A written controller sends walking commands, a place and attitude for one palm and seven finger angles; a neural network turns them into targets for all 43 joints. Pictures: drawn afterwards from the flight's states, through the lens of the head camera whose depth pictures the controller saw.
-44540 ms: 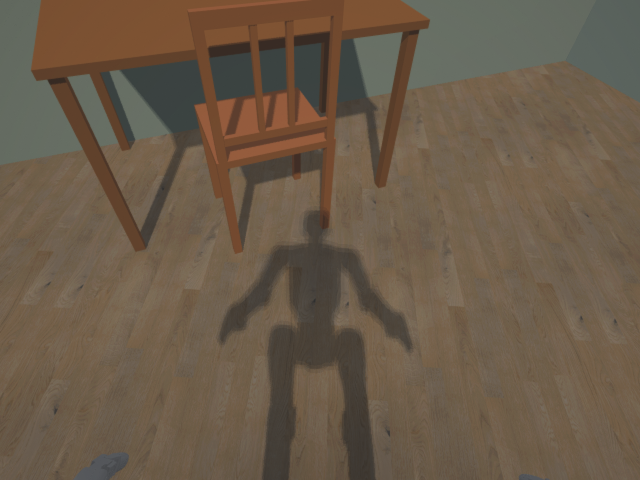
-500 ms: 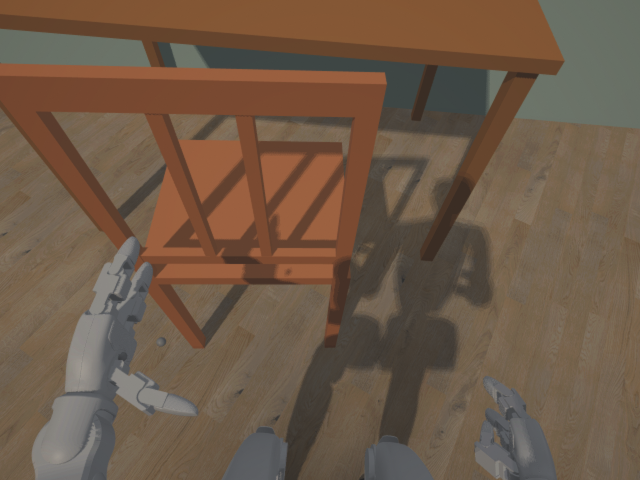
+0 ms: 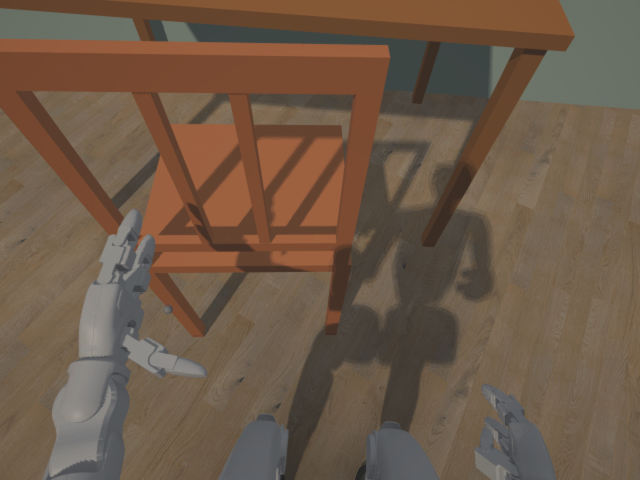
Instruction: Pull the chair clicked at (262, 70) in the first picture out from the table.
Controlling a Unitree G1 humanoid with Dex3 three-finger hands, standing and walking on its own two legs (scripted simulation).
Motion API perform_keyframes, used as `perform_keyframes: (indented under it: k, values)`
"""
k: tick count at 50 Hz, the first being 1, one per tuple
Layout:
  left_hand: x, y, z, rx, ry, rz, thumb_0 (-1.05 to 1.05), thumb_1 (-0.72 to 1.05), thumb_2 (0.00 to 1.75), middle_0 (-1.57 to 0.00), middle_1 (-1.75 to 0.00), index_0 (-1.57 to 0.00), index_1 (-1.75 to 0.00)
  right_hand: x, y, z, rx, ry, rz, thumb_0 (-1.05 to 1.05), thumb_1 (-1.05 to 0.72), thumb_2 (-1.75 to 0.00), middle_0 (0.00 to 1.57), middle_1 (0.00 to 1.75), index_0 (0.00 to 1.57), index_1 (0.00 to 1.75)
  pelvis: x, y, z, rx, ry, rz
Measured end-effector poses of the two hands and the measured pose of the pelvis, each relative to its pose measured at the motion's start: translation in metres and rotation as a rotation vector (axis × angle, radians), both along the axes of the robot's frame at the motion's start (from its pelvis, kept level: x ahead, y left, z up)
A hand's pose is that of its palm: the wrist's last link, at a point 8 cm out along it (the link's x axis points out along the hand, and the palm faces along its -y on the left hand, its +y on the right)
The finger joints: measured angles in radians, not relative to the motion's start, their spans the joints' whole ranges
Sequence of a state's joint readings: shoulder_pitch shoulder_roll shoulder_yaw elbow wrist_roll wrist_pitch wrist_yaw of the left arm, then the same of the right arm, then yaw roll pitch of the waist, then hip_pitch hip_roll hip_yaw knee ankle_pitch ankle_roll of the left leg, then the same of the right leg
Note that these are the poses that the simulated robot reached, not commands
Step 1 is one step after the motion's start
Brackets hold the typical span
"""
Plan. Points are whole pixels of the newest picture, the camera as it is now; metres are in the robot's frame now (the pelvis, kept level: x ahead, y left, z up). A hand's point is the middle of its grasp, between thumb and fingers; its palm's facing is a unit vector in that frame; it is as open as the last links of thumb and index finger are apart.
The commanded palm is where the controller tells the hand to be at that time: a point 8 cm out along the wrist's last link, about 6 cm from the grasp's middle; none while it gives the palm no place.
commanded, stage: aim the fingers beside a spindle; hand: left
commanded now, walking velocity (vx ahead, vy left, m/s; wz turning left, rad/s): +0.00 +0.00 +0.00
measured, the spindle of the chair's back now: (183, 181) +0.49 +0.22 +0.03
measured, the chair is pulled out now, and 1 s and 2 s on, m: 0.20 0.20 0.20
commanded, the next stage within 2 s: none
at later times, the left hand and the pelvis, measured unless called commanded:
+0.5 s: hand (184, 284) +0.34 +0.19 +0.01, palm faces +0.05 -1.00 -0.03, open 16.9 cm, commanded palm +0.32 +0.24 +0.02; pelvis +0.00 +0.00 -0.01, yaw -1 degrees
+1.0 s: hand (184, 284) +0.34 +0.19 +0.00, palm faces +0.09 -1.00 -0.04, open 16.9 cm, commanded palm +0.32 +0.23 +0.01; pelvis +0.00 +0.00 -0.01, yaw -1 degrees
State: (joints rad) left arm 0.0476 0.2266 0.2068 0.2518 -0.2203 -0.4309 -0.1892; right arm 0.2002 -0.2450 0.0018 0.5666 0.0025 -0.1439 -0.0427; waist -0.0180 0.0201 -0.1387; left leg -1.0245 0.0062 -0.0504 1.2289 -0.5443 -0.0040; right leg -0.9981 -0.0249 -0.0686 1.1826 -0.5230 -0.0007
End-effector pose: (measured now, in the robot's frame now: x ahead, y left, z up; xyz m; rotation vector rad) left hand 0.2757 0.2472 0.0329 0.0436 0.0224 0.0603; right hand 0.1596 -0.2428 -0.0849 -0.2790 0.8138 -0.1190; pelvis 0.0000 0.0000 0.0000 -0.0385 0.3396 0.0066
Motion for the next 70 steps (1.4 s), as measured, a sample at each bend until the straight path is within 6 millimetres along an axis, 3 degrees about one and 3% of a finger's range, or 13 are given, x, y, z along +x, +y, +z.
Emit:
perform_keyframes:
  k: [5,12,21,29,35,44,51,59,66,70]
  values:
    - [0.01,-0.004,-0.008,-0.009,0.02,-0.018,-0.02,-0.5,0.3,-0.06,-0.08,-0.06,-0.08,-0.002,-0.001,-0.003,-0.003,0.007,-0.012,0.01,-0.9,-0.9,0.2,0.3,0.2,0.3,-0.002,0.0,-0.002,0.002,0.009,-0.007]
    - [0.02,0.006,-0.003,-0.001,-0.023,0.03,-0.02,-0.5,0.3,-0.06,-0.08,-0.06,-0.08,-0.01,-0.002,-0.006,-0.002,0.034,-0.019,0.01,-0.9,-0.9,0.2,0.3,0.2,0.3,-0.003,-0.001,-0.004,0.001,0.017,-0.009]
    - [0.032,-0.002,-0.023,-0.02,0.023,-0.013,-0.02,-0.5,0.3,-0.06,-0.08,-0.06,-0.08,-0.022,-0.006,-0.014,-0.02,0.081,-0.036,0.01,-0.9,-0.9,0.2,0.3,0.2,0.3,-0.004,0.002,-0.009,-0.003,0.035,-0.011]
    - [0.044,-0.002,-0.015,-0.002,-0.036,0.007,-0.02,-0.5,0.3,-0.06,-0.08,-0.06,-0.08,-0.029,-0.004,-0.02,-0.008,0.113,-0.048,0.01,-0.9,-0.9,0.2,0.3,0.2,0.3,-0.003,0.004,-0.011,0.0,0.046,-0.018]
    - [0.051,-0.002,-0.034,-0.01,0.025,0.01,-0.01,-0.5,0.3,-0.06,-0.08,-0.06,-0.08,-0.032,-0.004,-0.028,-0.005,0.135,-0.046,0.01,-0.9,-0.9,0.2,0.3,0.2,0.3,-0.005,0.004,-0.016,-0.002,0.06,-0.017]
    - [0.046,-0.008,-0.015,0.005,-0.038,0.002,-0.02,-0.5,0.3,-0.06,-0.08,-0.06,-0.08,-0.032,-0.001,-0.025,0.012,0.14,-0.055,0.01,-0.9,-0.9,0.2,0.3,0.2,0.3,-0.003,0.004,-0.011,0.002,0.051,-0.023]
    - [0.041,-0.003,-0.029,-0.009,0.018,0.023,-0.01,-0.5,0.3,-0.06,-0.08,-0.06,-0.08,-0.027,-0.003,-0.024,0.01,0.128,-0.045,0.01,-0.9,-0.9,0.2,0.3,0.2,0.3,-0.003,0.003,-0.013,0.001,0.052,-0.019]
    - [0.033,-0.017,-0.015,0.002,-0.051,-0.007,-0.02,-0.5,0.3,-0.06,-0.08,-0.06,-0.08,-0.02,-0.005,-0.02,0.003,0.106,-0.036,0.01,-0.9,-0.9,0.2,0.3,0.2,0.3,-0.004,0.001,-0.011,0.003,0.04,-0.017]
    - [0.04,-0.006,-0.029,0.008,0.002,0.032,-0.01,-0.5,0.3,-0.06,-0.08,-0.06,-0.08,-0.019,-0.007,-0.025,0.005,0.102,-0.03,0.01,-0.9,-0.9,0.2,0.3,0.2,0.3,-0.008,-0.002,-0.016,0.004,0.047,-0.016]
    - [0.039,-0.01,-0.025,0.005,-0.014,0.011,-0.02,-0.5,0.3,-0.06,-0.08,-0.06,-0.08,-0.023,-0.008,-0.026,0.004,0.11,-0.035,0.01,-0.9,-0.9,0.2,0.3,0.2,0.3,-0.008,-0.002,-0.016,0.002,0.047,-0.015]
